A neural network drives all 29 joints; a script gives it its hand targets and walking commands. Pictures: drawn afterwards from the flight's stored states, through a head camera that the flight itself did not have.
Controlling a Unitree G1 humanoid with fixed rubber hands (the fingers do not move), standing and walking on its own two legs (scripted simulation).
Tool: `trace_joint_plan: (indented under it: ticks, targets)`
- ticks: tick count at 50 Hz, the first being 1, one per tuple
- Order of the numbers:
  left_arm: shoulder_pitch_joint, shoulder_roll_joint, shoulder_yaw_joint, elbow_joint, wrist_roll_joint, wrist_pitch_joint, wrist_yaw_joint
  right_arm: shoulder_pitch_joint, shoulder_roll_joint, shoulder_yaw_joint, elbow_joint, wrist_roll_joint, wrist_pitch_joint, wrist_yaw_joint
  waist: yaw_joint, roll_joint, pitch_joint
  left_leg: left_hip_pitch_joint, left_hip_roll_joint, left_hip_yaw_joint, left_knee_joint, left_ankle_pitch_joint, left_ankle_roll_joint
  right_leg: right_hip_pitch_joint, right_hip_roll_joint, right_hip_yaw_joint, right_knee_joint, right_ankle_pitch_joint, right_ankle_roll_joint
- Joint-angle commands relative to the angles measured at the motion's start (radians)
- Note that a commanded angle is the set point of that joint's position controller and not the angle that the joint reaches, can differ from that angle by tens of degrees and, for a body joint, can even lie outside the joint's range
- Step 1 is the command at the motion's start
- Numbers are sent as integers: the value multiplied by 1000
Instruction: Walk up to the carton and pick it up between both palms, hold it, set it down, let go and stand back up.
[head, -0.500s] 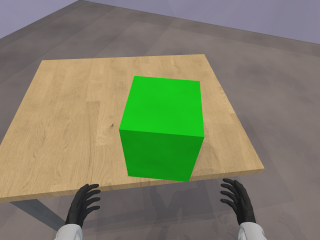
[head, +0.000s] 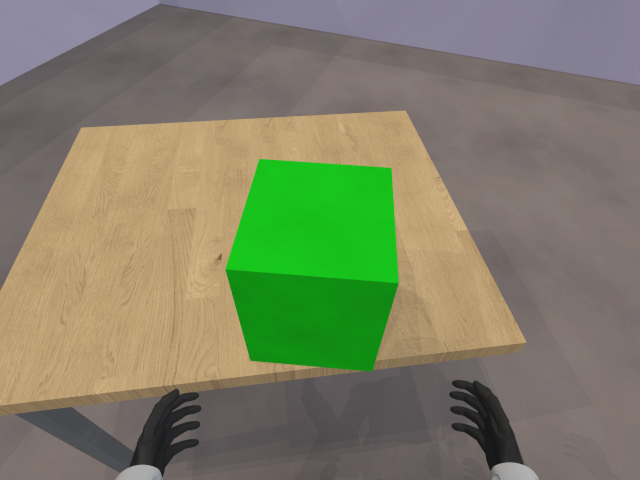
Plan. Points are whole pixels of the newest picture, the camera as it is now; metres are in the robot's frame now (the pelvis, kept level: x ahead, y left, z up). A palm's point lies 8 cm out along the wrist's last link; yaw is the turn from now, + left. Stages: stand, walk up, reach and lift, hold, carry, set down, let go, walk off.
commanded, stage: set down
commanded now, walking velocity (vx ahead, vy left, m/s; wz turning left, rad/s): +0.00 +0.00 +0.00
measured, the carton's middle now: (317, 268) +0.42 +0.03 -0.01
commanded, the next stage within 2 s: let go in 0.66 s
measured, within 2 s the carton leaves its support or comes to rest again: neither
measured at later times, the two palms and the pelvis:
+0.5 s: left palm (151, 467) +0.16 +0.23 -0.08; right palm (508, 470) +0.16 -0.21 -0.07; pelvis +0.00 +0.00 +0.00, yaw +0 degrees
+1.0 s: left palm (156, 463) +0.17 +0.23 -0.08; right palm (515, 477) +0.15 -0.22 -0.08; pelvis +0.01 +0.00 +0.00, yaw +0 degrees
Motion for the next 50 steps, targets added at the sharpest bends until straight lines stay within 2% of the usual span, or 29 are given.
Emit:
trace_joint_plan:
  ticks: [1,2,3,4,5,6,8,9,10,11,14,15,16,17,19,20,23,24,25,26,27,29,30,31,38,40,42,48,50]
  targets:
    - [-81,134,6,-142,105,-13,15,-3,-123,-89,-75,-58,-33,34,56,156,-136,329,-30,38,-128,278,-43,-184,34,-79,-169,145,-44]
    - [-89,158,16,-181,87,-19,14,-6,-111,-80,-132,-47,-29,32,48,124,-161,326,-31,47,-125,261,-35,-159,24,-71,-171,152,-40]
    - [-66,153,23,-138,89,-14,13,2,-111,-80,-138,-59,-34,32,51,112,-127,319,-32,47,-137,256,-33,-170,31,-81,-174,155,-36]
    - [-90,151,4,-122,82,0,14,-12,-128,-99,-87,-63,-19,36,43,102,-123,311,-30,44,-142,215,-32,-199,28,-77,-176,116,-36]
    - [-84,125,6,-99,102,14,21,-32,-135,-102,-69,-69,-13,47,47,134,-113,302,-21,43,-147,195,-32,-191,27,-75,-169,103,-49]
    - [-75,146,10,-130,98,17,25,-20,-141,-108,-109,-75,-12,48,48,118,-131,303,-25,49,-146,209,-29,-180,27,-81,-165,125,-49]
    - [-98,136,-8,-127,102,25,33,-33,-142,-118,-63,-82,-8,58,35,138,-126,303,-15,47,-149,175,-41,-198,30,-80,-165,97,-53]
    - [-72,139,-4,-105,101,23,34,-14,-142,-117,-74,-81,-10,60,38,118,-132,298,-24,51,-143,208,-32,-198,28,-86,-163,136,-48]
    - [-81,146,2,-147,99,18,36,-14,-133,-117,-100,-76,-14,57,40,143,-148,311,-20,46,-138,240,-36,-187,31,-85,-156,157,-48]
    - [-94,169,19,-164,93,23,33,-31,-138,-116,-130,-79,-26,54,41,94,-178,321,-32,49,-124,243,-27,-173,26,-77,-161,177,-42]
    - [-102,126,-2,-92,123,47,44,-57,-171,-135,-25,-96,-13,76,20,146,-137,309,-19,42,-134,221,-41,-204,39,-89,-157,141,-51]
    - [-118,156,4,-165,80,32,39,-46,-144,-128,-132,-78,-26,68,15,93,-210,312,-30,51,-118,216,-27,-169,26,-75,-156,167,-39]
    - [-103,100,-30,-77,117,58,48,-47,-174,-162,-10,-97,-6,81,3,157,-133,315,-10,33,-144,184,-43,-210,45,-95,-153,109,-56]
    - [-100,114,-19,-78,122,65,48,-53,-168,-154,-11,-93,-1,80,15,120,-132,301,-15,41,-139,182,-37,-196,32,-86,-159,127,-51]
    - [-114,110,-26,-85,122,76,49,-61,-182,-168,3,-111,0,87,21,153,-125,307,-16,41,-141,197,-46,-215,38,-97,-156,126,-55]
    - [-122,125,-22,-147,113,67,52,-44,-164,-158,-49,-90,-4,81,12,142,-156,318,-9,38,-139,196,-44,-197,33,-92,-156,137,-52]
    - [-99,108,-27,-64,109,80,38,-52,-180,-159,-29,-104,-10,79,13,79,-116,325,-24,53,-138,196,-38,-217,33,-91,-169,139,-46]
    - [-115,111,-23,-61,121,88,40,-66,-189,-162,3,-108,-4,85,11,97,-125,323,-15,47,-140,199,-42,-218,36,-98,-160,141,-50]
    - [-122,131,-12,-109,113,78,39,-65,-166,-153,-48,-108,-12,75,19,109,-143,310,-26,60,-130,194,-32,-195,28,-89,-157,150,-44]
    - [-119,103,-32,-70,127,84,45,-57,-191,-166,40,-105,-3,88,4,148,-111,311,-10,44,-142,206,-48,-214,40,-96,-147,150,-54]
    - [-118,122,-21,-131,115,80,46,-62,-187,-176,-29,-105,-11,86,12,127,-172,323,-15,51,-137,221,-54,-182,39,-104,-144,160,-49]
    - [-119,100,-39,-68,128,89,51,-75,-196,-172,39,-119,-3,97,18,132,-127,308,-18,48,-141,192,-47,-208,41,-100,-144,126,-50]
    - [-104,127,-35,-123,112,78,45,-52,-181,-168,-46,-104,-15,87,8,90,-176,322,-24,62,-131,205,-34,-181,35,-94,-151,172,-39]
    - [-126,104,-42,-104,117,77,52,-72,-182,-169,9,-104,-11,93,16,131,-153,302,-15,52,-131,200,-42,-209,36,-94,-147,149,-41]
    - [-110,125,-37,-87,117,82,54,-88,-202,-166,28,-106,-19,99,24,112,-168,343,-24,61,-119,254,-43,-209,38,-101,-147,191,-39]
    - [-126,127,-45,-114,116,72,55,-93,-201,-172,31,-112,-25,99,13,142,-168,335,-19,58,-120,247,-48,-203,41,-105,-147,181,-37]
    - [-109,134,-34,-77,122,67,57,-110,-214,-158,14,-112,-33,100,33,98,-181,341,-22,55,-122,262,-39,-183,43,-108,-145,197,-38]
    - [-114,125,-47,-90,125,68,59,-70,-216,-162,36,-104,-33,104,16,157,-162,346,-25,56,-127,263,-50,-177,44,-105,-143,187,-37]
    - [-124,130,-45,-70,124,68,61,-113,-214,-157,30,-113,-36,104,28,111,-169,342,-24,59,-120,234,-40,-193,45,-109,-142,170,-39]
